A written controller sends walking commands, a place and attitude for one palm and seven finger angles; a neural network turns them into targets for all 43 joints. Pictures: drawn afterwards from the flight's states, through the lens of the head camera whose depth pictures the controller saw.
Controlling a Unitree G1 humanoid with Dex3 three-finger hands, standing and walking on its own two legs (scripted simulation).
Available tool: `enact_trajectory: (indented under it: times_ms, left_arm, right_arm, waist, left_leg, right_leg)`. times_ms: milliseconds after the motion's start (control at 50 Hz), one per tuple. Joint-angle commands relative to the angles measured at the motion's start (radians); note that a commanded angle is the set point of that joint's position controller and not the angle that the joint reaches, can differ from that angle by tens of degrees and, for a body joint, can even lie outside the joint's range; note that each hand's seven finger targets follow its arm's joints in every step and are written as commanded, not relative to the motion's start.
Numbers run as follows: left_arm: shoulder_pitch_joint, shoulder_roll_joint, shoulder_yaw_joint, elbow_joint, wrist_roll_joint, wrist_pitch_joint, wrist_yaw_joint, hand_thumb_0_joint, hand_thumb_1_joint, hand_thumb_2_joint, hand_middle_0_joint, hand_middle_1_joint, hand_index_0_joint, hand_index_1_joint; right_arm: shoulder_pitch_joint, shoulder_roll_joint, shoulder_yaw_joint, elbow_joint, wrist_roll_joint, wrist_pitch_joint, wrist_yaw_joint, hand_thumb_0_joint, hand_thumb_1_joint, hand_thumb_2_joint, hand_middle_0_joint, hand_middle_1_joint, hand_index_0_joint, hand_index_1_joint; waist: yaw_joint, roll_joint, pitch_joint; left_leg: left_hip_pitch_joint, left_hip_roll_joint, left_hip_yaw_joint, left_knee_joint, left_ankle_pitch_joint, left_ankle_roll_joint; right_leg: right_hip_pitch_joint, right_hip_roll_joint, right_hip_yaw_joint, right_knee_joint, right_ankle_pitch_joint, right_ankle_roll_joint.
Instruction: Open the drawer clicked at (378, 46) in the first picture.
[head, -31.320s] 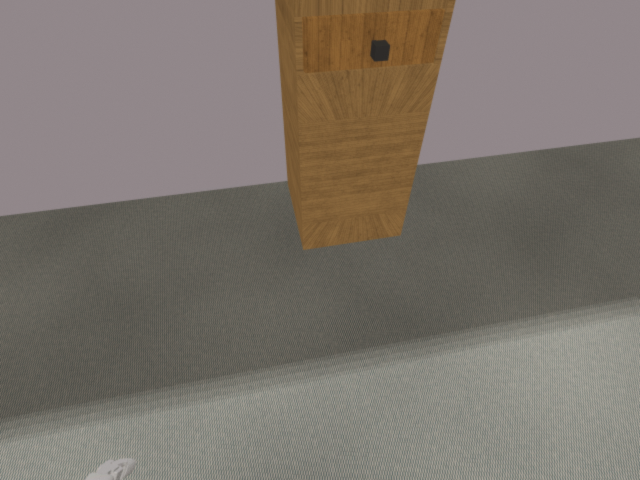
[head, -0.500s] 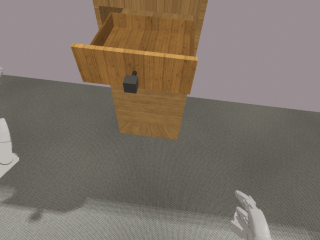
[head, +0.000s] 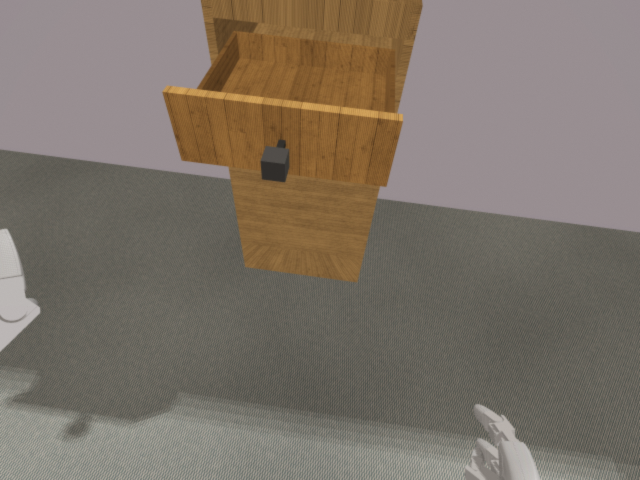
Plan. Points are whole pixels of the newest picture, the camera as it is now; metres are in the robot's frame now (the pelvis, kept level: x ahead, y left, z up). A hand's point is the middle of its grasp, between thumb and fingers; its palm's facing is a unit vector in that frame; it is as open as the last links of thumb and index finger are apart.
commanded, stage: let the arm hang, fingers relaxed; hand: left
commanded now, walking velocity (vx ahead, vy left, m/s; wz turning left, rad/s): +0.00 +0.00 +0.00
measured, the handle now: (277, 156) +0.59 +0.10 +0.06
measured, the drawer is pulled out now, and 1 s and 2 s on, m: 0.29 0.29 0.29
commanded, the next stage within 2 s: look to check the result in 1.16 s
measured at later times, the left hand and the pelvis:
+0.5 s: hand out of the picture -0.05 +0.17 -0.18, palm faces +0.04 -0.98 -0.19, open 7.1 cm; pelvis -0.04 -0.02 +0.00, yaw +3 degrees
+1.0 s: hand out of the picture +0.04 +0.23 -0.15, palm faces +0.04 -0.94 -0.34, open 7.4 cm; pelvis -0.03 -0.01 +0.00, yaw +3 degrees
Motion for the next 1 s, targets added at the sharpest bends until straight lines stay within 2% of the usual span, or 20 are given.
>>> enact_trajectory:
  times_ms: [0,20,40,80,120,160,200,220,240,260,320,360,400,440,580,660,700,800,880,980]
  left_arm:
    - [-0.028,0.171,0.159,-0.132,-0.018,-0.053,0.036,0.000,0.900,0.900,-0.200,-0.300,-0.200,-0.300]
    - [-0.031,0.168,0.158,-0.113,-0.019,-0.051,0.034,0.000,0.900,0.900,-0.200,-0.300,-0.200,-0.300]
    - [-0.048,-0.063,-0.393,0.823,0.043,0.127,-0.105,0.000,0.900,0.900,-0.200,-0.300,-0.200,-0.300]
    - [-0.075,-0.078,-0.365,0.837,0.054,0.274,-0.127,0.000,0.900,0.900,-0.200,-0.300,-0.200,-0.300]
    - [-0.178,-0.067,-0.372,0.883,0.064,0.291,-0.117,0.000,0.900,0.900,-0.200,-0.300,-0.200,-0.300]
    - [-0.221,-0.037,-0.383,0.998,0.070,0.291,-0.115,0.000,0.900,0.900,-0.200,-0.300,-0.200,-0.300]
    - [-0.193,-0.017,-0.383,1.149,0.075,0.284,-0.119,0.000,0.900,0.900,-0.200,-0.300,-0.200,-0.300]
    - [-0.209,0.023,-0.384,1.210,0.081,0.279,-0.119,0.000,0.900,0.900,-0.200,-0.300,-0.200,-0.300]
    - [-0.247,0.060,-0.390,1.270,0.075,0.284,-0.120,0.000,0.900,0.900,-0.200,-0.300,-0.200,-0.300]
    - [-0.301,0.068,-0.406,1.316,0.069,0.291,-0.120,0.000,0.900,0.900,-0.200,-0.300,-0.200,-0.300]
    - [-0.388,0.022,-0.425,1.436,0.060,0.290,-0.115,0.000,0.900,0.900,-0.200,-0.300,-0.200,-0.300]
    - [-0.358,-0.005,-0.437,1.516,0.050,0.285,-0.115,0.000,0.900,0.900,-0.200,-0.300,-0.200,-0.300]
    - [-0.321,-0.066,-0.439,1.590,0.050,0.291,-0.113,0.000,0.900,0.900,-0.200,-0.300,-0.200,-0.300]
    - [-0.290,-0.043,-0.432,1.650,0.058,0.301,-0.115,0.000,0.900,0.900,-0.200,-0.300,-0.200,-0.300]
    - [-0.302,-0.033,-0.428,1.764,0.052,0.282,-0.118,0.000,0.900,0.900,-0.200,-0.300,-0.200,-0.300]
    - [-0.314,0.005,-0.417,1.790,0.062,0.293,-0.117,0.000,0.900,0.900,-0.200,-0.300,-0.200,-0.300]
    - [-0.326,-0.007,-0.424,1.803,0.060,0.293,-0.117,0.000,0.900,0.900,-0.200,-0.300,-0.200,-0.300]
    - [-0.373,0.011,-0.429,1.808,0.053,0.277,-0.119,0.000,0.900,0.900,-0.200,-0.300,-0.200,-0.300]
    - [-0.412,0.046,-0.423,1.802,0.061,0.282,-0.118,0.000,0.900,0.900,-0.200,-0.300,-0.200,-0.300]
    - [-0.438,0.038,-0.432,1.799,0.056,0.267,-0.118,0.000,0.900,0.900,-0.200,-0.300,-0.200,-0.300]
  right_arm:
    - [-0.086,-0.132,-0.048,-0.146,0.000,-0.054,-0.009,0.000,-0.900,-0.900,0.200,0.300,0.200,0.300]
    - [-0.087,-0.134,-0.046,-0.144,0.001,-0.054,-0.009,0.000,-0.900,-0.900,0.200,0.300,0.200,0.300]
    - [-0.169,-0.333,-0.096,0.102,0.058,-0.125,0.056,0.000,-0.900,-0.900,0.200,0.300,0.200,0.300]
    - [-0.081,-0.288,-0.106,0.114,0.034,-0.023,0.053,0.000,-0.900,-0.900,0.200,0.300,0.200,0.300]
    - [-0.060,-0.282,-0.091,0.120,0.009,0.024,0.048,0.000,-0.900,-0.900,0.200,0.300,0.200,0.300]
    - [-0.084,-0.269,-0.071,0.130,-0.015,0.050,0.046,0.000,-0.900,-0.900,0.200,0.300,0.200,0.300]
    - [-0.140,-0.265,-0.061,0.134,-0.015,0.072,0.044,0.000,-0.900,-0.900,0.200,0.300,0.200,0.300]
    - [-0.137,-0.231,-0.058,0.137,-0.002,0.082,0.045,0.000,-0.900,-0.900,0.200,0.300,0.200,0.300]
    - [-0.118,-0.200,-0.052,0.144,0.001,0.099,0.051,0.000,-0.900,-0.900,0.200,0.300,0.200,0.300]
    - [-0.087,-0.202,-0.050,0.166,0.000,0.120,0.054,0.000,-0.900,-0.900,0.200,0.300,0.200,0.300]
    - [-0.067,-0.197,-0.053,0.226,-0.011,0.140,0.049,0.000,-0.900,-0.900,0.200,0.300,0.200,0.300]
    - [-0.044,-0.179,-0.044,0.261,-0.006,0.137,0.041,0.000,-0.900,-0.900,0.200,0.300,0.200,0.300]
    - [-0.062,-0.191,-0.046,0.290,-0.016,0.139,0.037,0.000,-0.900,-0.900,0.200,0.300,0.200,0.300]
    - [-0.064,-0.214,-0.058,0.318,-0.019,0.151,0.039,0.000,-0.900,-0.900,0.200,0.300,0.200,0.300]
    - [-0.008,-0.229,-0.072,0.390,-0.010,0.132,0.026,0.000,-0.900,-0.900,0.200,0.300,0.200,0.300]
    - [-0.026,-0.266,-0.085,0.405,-0.015,0.146,0.033,0.000,-0.900,-0.900,0.200,0.300,0.200,0.300]
    - [-0.035,-0.257,-0.081,0.415,-0.019,0.145,0.033,0.000,-0.900,-0.900,0.200,0.300,0.200,0.300]
    - [-0.052,-0.253,-0.070,0.428,-0.013,0.129,0.037,0.000,-0.900,-0.900,0.200,0.300,0.200,0.300]
    - [-0.093,-0.287,-0.075,0.430,-0.018,0.137,0.047,0.000,-0.900,-0.900,0.200,0.300,0.200,0.300]
    - [-0.100,-0.274,-0.063,0.437,-0.014,0.122,0.048,0.000,-0.900,-0.900,0.200,0.300,0.200,0.300]
  waist:
    - [0.008,0.100,-0.125]
    - [0.008,0.098,-0.121]
    - [-0.059,0.157,-0.031]
    - [-0.034,0.174,-0.129]
    - [-0.039,0.049,-0.142]
    - [-0.015,-0.089,-0.108]
    - [0.044,-0.170,-0.125]
    - [0.035,-0.247,-0.117]
    - [0.007,-0.248,-0.060]
    - [-0.017,-0.188,-0.041]
    - [-0.036,-0.014,-0.001]
    - [-0.028,0.080,-0.061]
    - [-0.001,0.181,-0.040]
    - [0.015,0.191,0.008]
    - [0.004,0.076,-0.047]
    - [0.014,0.058,0.054]
    - [0.011,0.028,0.082]
    - [0.001,0.013,-0.009]
    - [0.006,0.032,0.075]
    - [-0.002,0.013,0.007]
  left_leg:
    - [-0.009,0.098,-0.123,-0.124,0.046,-0.018]
    - [-0.011,0.099,-0.123,-0.129,0.051,-0.019]
    - [-0.051,0.134,-0.180,0.022,0.272,-0.002]
    - [0.045,0.190,-0.179,-0.033,0.573,-0.003]
    - [0.010,0.249,-0.311,-0.073,0.488,0.094]
    - [0.009,0.260,-0.326,-0.079,0.442,0.145]
    - [-0.072,0.172,-0.232,0.011,0.346,0.086]
    - [-0.079,0.050,-0.140,0.096,0.151,0.020]
    - [-0.077,-0.018,-0.089,0.145,-0.092,-0.011]
    - [-0.015,-0.024,-0.078,0.196,-0.226,-0.018]
    - [0.076,-0.011,-0.091,0.141,-0.092,-0.013]
    - [0.144,0.030,-0.137,0.016,0.058,-0.008]
    - [0.036,0.091,-0.214,-0.101,-0.092,0.011]
    - [-0.038,0.083,-0.239,-0.170,-0.320,0.011]
    - [0.084,0.092,-0.212,-0.140,-0.107,0.017]
    - [0.008,0.100,-0.252,-0.207,-0.314,0.020]
    - [0.003,0.092,-0.246,-0.201,-0.259,0.019]
    - [0.101,0.084,-0.203,-0.167,-0.069,0.007]
    - [0.038,0.096,-0.250,-0.235,-0.246,0.007]
    - [0.115,0.087,-0.200,-0.189,-0.004,0.001]
  right_leg:
    - [0.102,-0.048,0.070,-0.023,0.065,0.000]
    - [0.101,-0.048,0.066,-0.020,0.068,0.002]
    - [-0.079,-0.119,0.016,0.157,0.168,-0.009]
    - [-0.088,-0.069,0.044,0.209,-0.045,-0.006]
    - [-0.139,-0.033,0.098,0.389,-0.285,-0.007]
    - [-0.129,-0.037,0.125,0.392,-0.296,-0.018]
    - [0.065,-0.060,0.149,0.153,-0.023,-0.027]
    - [0.069,-0.150,0.289,0.008,0.138,-0.046]
    - [0.000,-0.252,0.387,-0.084,0.177,-0.082]
    - [-0.093,-0.282,0.386,-0.124,0.010,-0.137]
    - [-0.133,-0.193,0.327,-0.113,-0.072,-0.149]
    - [-0.081,-0.130,0.251,-0.069,-0.056,-0.096]
    - [-0.012,-0.069,0.201,-0.064,-0.197,-0.063]
    - [-0.009,-0.048,0.191,-0.080,-0.335,-0.065]
    - [0.027,-0.070,0.186,-0.107,-0.171,-0.078]
    - [-0.036,-0.056,0.180,-0.130,-0.345,-0.069]
    - [-0.035,-0.063,0.195,-0.136,-0.306,-0.070]
    - [0.020,-0.090,0.200,-0.143,-0.183,-0.068]
    - [-0.027,-0.078,0.198,-0.156,-0.308,-0.059]
    - [0.030,-0.101,0.207,-0.157,-0.130,-0.059]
